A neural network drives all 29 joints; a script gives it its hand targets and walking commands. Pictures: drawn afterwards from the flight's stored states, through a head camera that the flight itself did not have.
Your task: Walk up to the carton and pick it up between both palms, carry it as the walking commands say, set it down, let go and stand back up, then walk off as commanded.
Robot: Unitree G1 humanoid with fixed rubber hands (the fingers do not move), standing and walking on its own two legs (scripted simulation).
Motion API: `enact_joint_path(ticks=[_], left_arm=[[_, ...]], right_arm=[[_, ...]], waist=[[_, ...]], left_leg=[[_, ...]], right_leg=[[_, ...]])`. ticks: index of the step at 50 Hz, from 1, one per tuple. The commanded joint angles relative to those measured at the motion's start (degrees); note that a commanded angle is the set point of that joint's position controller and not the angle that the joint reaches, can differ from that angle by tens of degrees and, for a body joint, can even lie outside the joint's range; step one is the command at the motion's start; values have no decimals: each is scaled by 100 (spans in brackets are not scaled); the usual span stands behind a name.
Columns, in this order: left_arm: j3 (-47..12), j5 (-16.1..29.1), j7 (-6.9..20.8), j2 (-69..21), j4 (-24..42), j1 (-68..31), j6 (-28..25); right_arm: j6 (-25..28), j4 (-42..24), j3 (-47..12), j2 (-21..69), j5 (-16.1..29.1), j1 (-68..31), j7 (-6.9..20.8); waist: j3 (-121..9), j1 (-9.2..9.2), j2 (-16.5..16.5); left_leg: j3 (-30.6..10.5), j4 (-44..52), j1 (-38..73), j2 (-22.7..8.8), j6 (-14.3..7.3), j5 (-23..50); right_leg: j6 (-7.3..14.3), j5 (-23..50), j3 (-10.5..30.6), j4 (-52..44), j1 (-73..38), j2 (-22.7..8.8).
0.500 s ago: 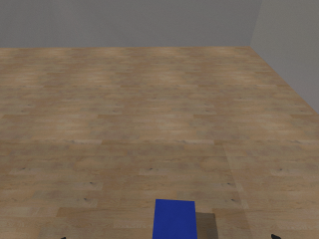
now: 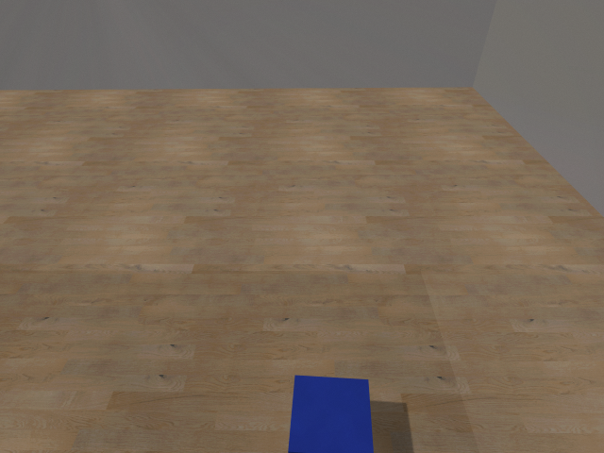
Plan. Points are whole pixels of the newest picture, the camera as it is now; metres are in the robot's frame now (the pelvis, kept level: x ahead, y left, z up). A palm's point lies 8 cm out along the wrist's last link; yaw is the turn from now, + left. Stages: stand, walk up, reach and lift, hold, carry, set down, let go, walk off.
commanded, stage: walk off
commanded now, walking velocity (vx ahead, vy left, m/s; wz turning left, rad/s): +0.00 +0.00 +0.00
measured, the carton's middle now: (329, 432) +0.44 -0.03 -0.65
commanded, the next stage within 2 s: none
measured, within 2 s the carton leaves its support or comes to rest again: neither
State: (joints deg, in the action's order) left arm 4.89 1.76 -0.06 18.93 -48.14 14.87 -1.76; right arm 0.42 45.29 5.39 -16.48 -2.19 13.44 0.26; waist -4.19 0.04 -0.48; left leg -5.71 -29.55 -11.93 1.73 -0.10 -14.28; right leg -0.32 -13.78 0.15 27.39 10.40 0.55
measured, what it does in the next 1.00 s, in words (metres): steps on the spot: left foot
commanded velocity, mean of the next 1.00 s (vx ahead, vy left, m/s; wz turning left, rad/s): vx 0.00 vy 0.11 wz -0.14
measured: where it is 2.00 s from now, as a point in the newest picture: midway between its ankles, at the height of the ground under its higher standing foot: outside the picture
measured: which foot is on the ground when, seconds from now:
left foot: down 0.00-0.46, up 0.48-0.98, down 1.00-1.00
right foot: down 0.00-1.00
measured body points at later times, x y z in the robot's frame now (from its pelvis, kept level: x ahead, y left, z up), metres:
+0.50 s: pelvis -0.02 -0.05 -0.01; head -0.02 -0.06 +0.44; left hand +0.07 +0.21 -0.13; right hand +0.04 -0.35 -0.13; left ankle +0.02 +0.12 -0.73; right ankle -0.01 -0.17 -0.74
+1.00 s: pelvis -0.03 +0.02 -0.01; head -0.04 +0.03 +0.44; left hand +0.03 +0.30 -0.14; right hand +0.01 -0.26 -0.13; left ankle +0.00 +0.15 -0.74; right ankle -0.01 -0.16 -0.74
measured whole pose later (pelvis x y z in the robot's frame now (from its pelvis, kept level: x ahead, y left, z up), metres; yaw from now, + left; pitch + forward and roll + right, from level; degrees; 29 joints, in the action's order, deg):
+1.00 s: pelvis -0.03 +0.02 -0.01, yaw -3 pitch -2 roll -1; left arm 4.9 1.8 -1.9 14.7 -49.5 17.4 2.6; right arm -4.7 49.2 5.4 -14.6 -1.6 16.0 1.1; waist 1.1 0.2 0.8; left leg 0.2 -32.9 -15.7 -1.7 2.4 -18.9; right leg -3.5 -13.2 0.5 29.6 14.4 -6.0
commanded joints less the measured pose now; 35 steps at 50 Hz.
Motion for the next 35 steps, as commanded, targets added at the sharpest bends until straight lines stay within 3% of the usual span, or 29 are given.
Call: enact_joint_path(ticks=[1,4,7,8,9,10,11,12,13,14,15,16,17,19,20,21,22,23,24,25,26,28,31,33,35], left_arm=[[64,-355,-40,1075,283,-490,-198],[73,-360,-38,1136,221,-547,-175],[58,-361,-38,1111,191,-538,-185],[-25,-316,-60,829,262,-405,-55],[-154,-272,-15,204,120,-166,136],[-88,-325,15,363,134,-1,254],[-31,-351,39,497,189,-18,350],[23,-357,98,588,261,-62,422],[60,-377,139,641,300,-27,481],[90,-405,170,658,352,-167,539],[91,-382,156,624,382,-204,534],[86,-347,144,498,366,-115,480],[29,-319,124,255,333,68,439],[-69,-303,87,-53,270,228,371],[-75,-317,35,-168,150,445,307],[-78,-432,-9,114,151,515,207],[21,-486,-29,685,197,645,133],[-7,-451,-25,798,198,554,124],[-30,-484,-45,692,280,252,109],[9,-521,-45,746,295,117,143],[35,-529,-42,610,353,-139,159],[48,-550,-73,371,322,-4,159],[165,-521,-178,457,180,519,125],[188,-517,-232,381,89,683,133],[221,-518,-281,373,68,699,165]], right_arm=[[210,-196,57,-1236,59,-419,-49],[215,-145,49,-1280,69,-366,-50],[216,-105,49,-1278,64,-405,-47],[186,-208,57,-1072,65,-244,-41],[75,-111,-82,-506,81,-162,-38],[18,-105,33,-845,40,24,-99],[-29,-45,128,-1148,19,180,-162],[-72,-29,204,-1327,4,253,-248],[-98,-44,236,-1402,17,313,-306],[-105,-90,267,-1376,20,321,-342],[-98,-199,247,-1244,21,143,-330],[-80,-325,173,-1026,4,-239,-309],[-85,-351,91,-811,-31,-527,-298],[-173,-212,6,-685,22,-413,-287],[-217,-90,-19,-584,63,-196,-285],[-218,16,-97,-292,96,257,-259],[-215,-47,-146,-119,111,540,-236],[-287,-27,-111,-91,115,205,-291],[-326,58,-80,-138,113,303,-255],[-337,14,-1,-382,103,50,-196],[-349,67,36,-459,159,137,-137],[-374,241,6,-255,123,246,-69],[-352,282,33,-182,83,422,-62],[-397,250,56,-127,74,333,-80],[-444,178,67,-109,65,228,-82]], waist=[[695,-32,123],[723,-21,222],[673,-24,90],[807,31,111],[977,11,110],[1114,52,16],[1181,113,-339],[1103,168,-781],[1002,179,-864],[876,222,-823],[814,142,-652],[681,11,-587],[658,-179,-538],[489,-208,-995],[401,-290,-914],[212,-186,-168],[99,-116,1488],[261,-242,1151],[246,-100,860],[383,-204,702],[811,-146,832],[701,-165,776],[286,-304,676],[198,-378,849],[343,-399,930]], left_leg=[[-553,759,-234,-585,-319,230],[-564,807,-264,-581,-317,220],[-562,808,-235,-577,-332,176],[-713,1068,-513,-793,-249,-233],[-811,1180,-527,-920,-137,-446],[-992,1214,-432,-1229,-131,-630],[-1277,1361,-338,-1563,-262,-732],[-1728,1528,-239,-2095,-642,-389],[-1932,1550,-193,-2620,-1030,350],[-1896,1498,-168,-2819,-1179,860],[-1456,1351,-395,-2575,-1202,1054],[-1037,1187,-621,-2157,-1017,1318],[-496,1009,-821,-1676,-698,1466],[20,679,-464,-1056,-425,1189],[124,377,-422,-901,-340,1063],[296,-411,-560,-626,-105,393],[519,-1347,-1484,-127,219,-1444],[-35,-1653,-1355,-292,190,-1962],[-136,-1737,-1210,-385,229,-1706],[48,-1894,-1147,-472,235,-1386],[43,-1911,-1324,-458,298,-1154],[206,-2009,-1370,-416,345,-868],[274,-2174,-1653,-347,441,-1010],[279,-2316,-1730,-329,478,-1054],[260,-2357,-1728,-343,494,-1037]], right_leg=[[268,158,873,-673,237,-587],[281,171,855,-718,206,-599],[285,131,873,-702,183,-604],[302,-153,772,-569,228,-459],[158,-93,638,-505,502,-285],[49,-23,490,-158,816,-173],[-3,-61,361,322,1105,-67],[-52,-660,277,1304,1310,35],[-111,-1422,246,2403,1538,-28],[-171,-1653,319,3111,1661,-43],[-210,-1681,513,3148,1409,-143],[-174,-1669,460,2791,960,-112],[-108,-1606,352,2151,576,-152],[-93,-977,-140,614,159,62],[-47,-292,-148,-457,-267,144],[-1,281,763,-1096,-750,-348],[218,2083,2672,-1301,-1127,-1900],[518,2433,2659,-1178,-439,-2227],[532,1707,2492,-1271,-160,-2194],[582,582,2235,-1452,185,-1955],[545,16,2032,-1480,336,-1786],[532,516,1741,-1338,-37,-1582],[708,2638,1735,-802,-839,-1808],[756,2991,1613,-681,-1015,-1818],[783,2249,1639,-831,-738,-1840]])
